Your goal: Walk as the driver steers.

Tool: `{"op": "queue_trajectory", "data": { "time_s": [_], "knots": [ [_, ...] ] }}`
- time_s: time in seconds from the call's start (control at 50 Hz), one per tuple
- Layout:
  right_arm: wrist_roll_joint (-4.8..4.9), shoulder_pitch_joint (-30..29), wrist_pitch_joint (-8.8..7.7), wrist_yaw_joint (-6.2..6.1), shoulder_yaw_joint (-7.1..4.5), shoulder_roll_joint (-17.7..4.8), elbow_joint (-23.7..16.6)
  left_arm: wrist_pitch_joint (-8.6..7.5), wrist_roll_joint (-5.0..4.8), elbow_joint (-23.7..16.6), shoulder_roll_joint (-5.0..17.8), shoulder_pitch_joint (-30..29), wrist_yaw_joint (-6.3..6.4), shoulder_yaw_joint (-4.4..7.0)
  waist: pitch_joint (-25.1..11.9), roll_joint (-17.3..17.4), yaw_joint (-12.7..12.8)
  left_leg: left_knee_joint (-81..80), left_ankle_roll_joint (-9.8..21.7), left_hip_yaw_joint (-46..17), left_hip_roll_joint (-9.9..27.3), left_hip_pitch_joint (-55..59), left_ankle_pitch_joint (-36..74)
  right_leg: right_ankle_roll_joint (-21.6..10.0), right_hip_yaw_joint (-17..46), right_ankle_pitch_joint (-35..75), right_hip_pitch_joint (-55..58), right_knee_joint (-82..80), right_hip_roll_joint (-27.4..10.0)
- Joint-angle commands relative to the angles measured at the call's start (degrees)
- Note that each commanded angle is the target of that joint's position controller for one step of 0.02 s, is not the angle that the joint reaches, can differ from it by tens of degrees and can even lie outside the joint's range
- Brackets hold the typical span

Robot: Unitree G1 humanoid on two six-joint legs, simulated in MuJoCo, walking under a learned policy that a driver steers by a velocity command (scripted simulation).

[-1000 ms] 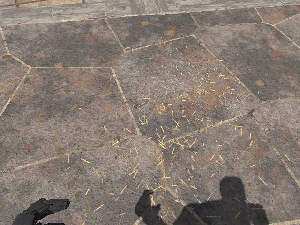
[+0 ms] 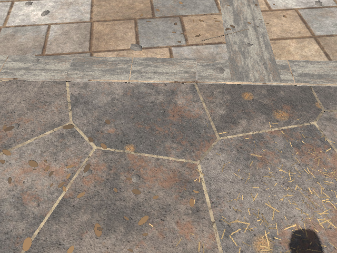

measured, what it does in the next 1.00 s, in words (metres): walks ahead, turning right: right foot, then left foot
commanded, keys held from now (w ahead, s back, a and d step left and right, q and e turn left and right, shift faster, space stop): w+e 0.42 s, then e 0.18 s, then no key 0.02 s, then q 0.38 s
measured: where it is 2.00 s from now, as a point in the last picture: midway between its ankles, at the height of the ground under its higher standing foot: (179, 225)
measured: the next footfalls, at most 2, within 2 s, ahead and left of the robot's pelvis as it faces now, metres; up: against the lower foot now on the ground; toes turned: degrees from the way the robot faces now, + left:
right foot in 0.14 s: +0.25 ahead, -0.13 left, +0.00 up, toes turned -7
left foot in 0.60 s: +0.57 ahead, +0.00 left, +0.00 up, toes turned -26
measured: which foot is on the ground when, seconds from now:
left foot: down 0.00-0.12, up 0.14-0.58, down 0.60-0.96, up 0.98-1.00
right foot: up 0.00-0.12, down 0.14-0.60, up 0.62-0.90, down 0.92-1.00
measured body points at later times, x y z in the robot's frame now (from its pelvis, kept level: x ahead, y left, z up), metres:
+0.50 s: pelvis +0.29 -0.05 +0.00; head +0.32 -0.08 +0.45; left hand +0.43 +0.21 -0.10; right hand +0.44 -0.35 -0.08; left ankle +0.52 +0.06 -0.69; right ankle +0.21 -0.12 -0.74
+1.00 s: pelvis +0.43 -0.07 -0.01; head +0.45 -0.09 +0.44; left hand +0.66 +0.13 -0.10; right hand +0.46 -0.37 -0.12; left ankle +0.52 +0.02 -0.73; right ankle +0.40 -0.19 -0.74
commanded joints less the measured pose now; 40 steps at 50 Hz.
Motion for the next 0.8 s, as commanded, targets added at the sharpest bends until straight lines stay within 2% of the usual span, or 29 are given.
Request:
{"op": "queue_trajectory", "data": {
  "time_s": [0.02,0.08,0.1,0.12,0.14,0.16,0.18,0.2,0.22,0.24,0.26,0.28,0.32,0.36,0.42,0.48,0.52,0.56,0.58,0.6,0.62,0.64,0.66,0.68,0.7,0.72,0.74,0.78,0.8],
  "knots": [
    [0.99,0.34,0.51,-0.53,-2.76,-10.13,-2.04,-0.86,0.07,-6.81,2.92,-7.41,-1.23,0.29,4.23,4.29,-0.93,-2.34,7.52,-3.24,18.7,1.03,25.31,-2.0,-2.28,-2.42,-2.97,-3.98,0.3],
    [1.5,-0.98,1.92,-1.13,-3.39,-12.39,-2.17,-0.42,0.01,-8.06,5.04,-4.87,-1.83,1.44,0.2,6.88,2.23,7.3,5.56,-1.1,19.01,4.43,49.18,-5.21,-6.72,-10.6,3.95,-4.55,4.78],
    [1.65,-1.65,2.44,-1.37,-3.5,-12.98,-2.41,-0.17,-0.11,-7.3,6.75,-0.04,-1.71,2.47,-3.03,7.57,5.21,14.84,4.74,-0.39,18.38,3.95,56.78,-6.69,-8.15,-12.95,10.37,-4.41,7.2],
    [1.99,-2.68,2.75,-1.54,-3.26,-12.73,-2.7,0.0,-0.26,-5.43,9.4,8.29,-1.16,4.11,-7.46,6.77,10.15,26.34,2.99,1.02,16.4,-0.42,56.54,-8.77,-8.44,-10.53,22.55,-7.81,9.73],
    [1.12,-1.81,2.27,-1.75,-2.35,-10.74,-3.47,0.68,-0.34,-3.48,13.88,17.09,0.01,6.07,-12.53,1.79,13.85,43.1,0.28,0.94,13.81,-13.47,40.32,-11.75,0.78,-8.83,39.76,-9.53,5.61],
    [-0.84,4.19,0.73,-0.8,0.31,-2.02,-6.5,0.28,-0.68,-3.99,19.84,15.15,0.39,6.88,-16.87,-13.41,6.12,63.46,-3.67,-4.52,1.32,-39.82,-15.4,-22.91,33.68,-18.15,58.12,-14.44,-9.06],
    [1.03,-1.57,-1.54,0.03,0.04,-6.28,-6.99,-0.75,-0.18,-5.86,15.15,16.38,0.0,5.42,-23.58,-6.05,10.44,69.16,-2.64,-18.02,0.28,-46.3,-18.67,-24.74,46.65,-24.51,61.64,-23.03,-12.7],
    [3.13,-7.26,-2.73,0.51,-0.7,-9.12,-8.81,-1.54,0.29,-5.49,12.09,14.35,-0.13,4.55,-15.25,-3.21,11.15,67.63,-1.21,-18.73,3.08,-50.49,-13.15,-21.65,38.65,-20.86,56.37,-24.84,-11.52],
    [2.56,-8.11,-3.39,0.25,-0.39,-8.55,-9.04,-1.93,0.04,-5.71,10.7,10.98,-0.07,4.12,-9.93,1.26,8.47,62.52,-0.51,-18.37,5.63,-49.02,-8.12,-19.67,31.75,-15.27,48.17,-24.58,-9.05],
    [0.91,-8.11,-3.47,-0.15,-0.67,-8.74,-8.42,-1.95,0.0,-6.33,8.82,7.27,0.07,3.56,-6.54,2.86,6.1,57.45,-0.93,-18.08,7.33,-45.64,-5.54,-18.33,26.22,-8.33,40.69,-24.82,-6.79],
    [0.26,-6.87,-2.95,-0.17,-1.03,-9.17,-8.15,-2.04,0.81,-7.35,7.63,5.26,0.4,3.06,-5.83,1.38,4.19,55.1,-1.4,-18.54,8.44,-41.48,-3.46,-18.01,23.1,-2.86,35.77,-25.81,-5.34],
    [-0.05,-6.06,-2.27,-0.1,-1.13,-9.01,-8.08,-2.04,1.03,-7.85,7.53,4.41,0.6,3.01,-5.42,0.91,3.22,53.16,-2.18,-18.31,8.6,-39.44,-2.55,-18.1,21.7,0.05,33.05,-26.88,-4.45],
    [-0.52,-5.87,-1.14,-0.12,-0.73,-7.34,-8.03,-2.2,0.65,-7.44,8.6,4.83,1.25,3.26,-4.3,1.25,2.61,48.24,-4.15,-16.73,8.4,-38.19,-0.84,-18.18,17.88,5.51,28.46,-27.86,-3.32],
    [-0.67,-9.64,-0.59,-0.24,-0.07,-5.78,-9.26,-2.05,0.43,-6.76,10.12,6.21,2.08,3.67,-2.61,0.96,3.54,40.58,-5.85,-15.61,7.4,-38.39,5.05,-17.05,14.59,6.37,25.4,-28.27,-1.31],
    [-0.36,-16.23,-0.88,0.22,0.79,-4.03,-10.6,-1.34,0.01,-5.89,10.57,8.23,2.81,3.83,-1.97,-1.28,6.31,26.44,-6.46,-14.95,4.53,-34.1,17.18,-13.67,11.77,0.62,22.92,-27.02,2.14],
    [0.05,-20.22,-1.45,0.82,0.45,-5.04,-11.88,-0.16,-0.09,-4.46,11.09,11.26,3.31,4.16,-2.09,-2.44,7.86,19.11,-5.93,-14.78,1.11,-30.37,21.29,-11.36,13.85,4.89,24.16,-22.58,2.14],
    [0.05,-19.54,-1.78,1.21,-0.29,-6.56,-11.82,0.71,-0.18,-4.28,10.34,11.68,3.78,4.11,-3.54,-3.43,7.16,15.99,-4.7,-16.39,0.2,-29.12,19.44,-9.86,17.44,5.43,28.19,-17.72,1.38],
    [-0.07,-15.76,-2.15,1.23,-1.1,-7.91,-10.86,1.24,0.02,-5.42,9.68,9.06,4.22,4.1,-5.03,-5.0,4.62,14.04,-2.67,-17.06,0.52,-25.82,17.31,-8.07,20.48,7.49,30.53,-11.82,1.3],
    [-0.58,-11.94,-2.45,0.9,-1.5,-8.55,-10.05,1.27,-0.05,-6.44,8.7,6.98,4.2,3.81,-7.02,-4.54,2.05,10.38,-1.12,-16.24,1.72,-19.76,22.65,-6.02,19.49,8.33,29.69,-6.39,3.7],
    [-1.77,-6.54,-2.62,0.47,-2.06,-11.36,-9.9,1.09,0.71,-8.1,5.63,6.91,4.07,2.77,-14.41,0.18,0.19,13.29,2.45,-22.42,10.24,-6.04,36.42,-3.46,16.71,-1.48,24.26,6.17,7.09],
    [-2.89,-4.35,-1.8,0.22,-1.91,-13.06,-10.02,0.9,1.57,-7.33,1.3,17.82,3.94,1.54,-21.71,15.38,4.71,16.97,11.91,-39.66,25.84,11.07,59.23,0.41,11.17,-44.22,9.7,23.3,14.98],
    [-0.77,-2.33,-0.71,0.83,-2.3,-12.69,-8.57,0.82,0.37,-6.04,6.9,24.55,3.53,1.95,-27.33,19.12,5.41,15.14,17.65,-52.85,30.59,13.3,44.46,1.84,11.16,-44.17,4.42,33.98,12.05],
    [-0.32,-5.56,-0.07,0.77,-1.3,-8.63,-9.99,1.6,-0.38,-4.97,10.13,19.24,3.73,2.84,-21.07,12.17,3.45,12.14,15.77,-47.47,25.8,7.6,31.69,3.45,10.82,-38.61,1.93,37.34,9.8],
    [-0.61,-8.59,0.57,0.82,-0.03,-5.47,-10.1,2.55,-0.09,-5.53,10.56,13.3,4.14,2.91,-15.27,8.02,2.66,10.76,12.88,-39.71,21.35,0.62,25.18,4.05,8.59,-34.95,1.89,35.49,8.36],
    [-0.86,-11.12,0.94,1.13,1.27,-2.93,-9.84,3.44,0.65,-5.73,9.25,10.43,4.47,2.65,-11.42,6.37,3.27,9.34,11.35,-35.3,17.99,-6.51,22.78,4.34,8.17,-33.26,4.37,31.5,6.76],
    [-0.76,-13.46,1.29,1.4,1.68,-2.63,-9.25,3.97,1.17,-6.4,7.54,9.56,4.36,2.26,-8.01,7.47,5.24,7.51,10.14,-32.17,15.34,-13.08,21.54,4.35,7.1,-32.01,8.18,24.12,4.95],
    [-0.73,-14.5,1.58,1.56,1.29,-3.76,-8.61,4.11,1.51,-6.35,5.5,9.67,4.21,1.66,-6.08,9.36,6.2,6.39,9.0,-28.48,12.51,-18.15,23.06,4.33,4.4,-31.46,13.09,16.01,4.8],
    [-0.45,-13.74,2.07,1.37,0.22,-6.44,-7.83,3.4,2.06,-6.24,3.08,8.98,4.33,0.81,-7.11,11.91,5.66,7.05,9.88,-26.32,10.6,-18.56,30.94,4.77,1.39,-31.01,18.82,4.89,6.19],
    [-0.16,-12.68,2.37,1.15,-0.31,-7.79,-7.51,3.16,1.93,-5.91,3.35,8.82,4.4,0.83,-8.88,11.93,5.22,7.55,10.66,-27.5,11.33,-16.85,31.43,4.76,1.46,-27.69,20.49,1.61,6.64]
  ]
}}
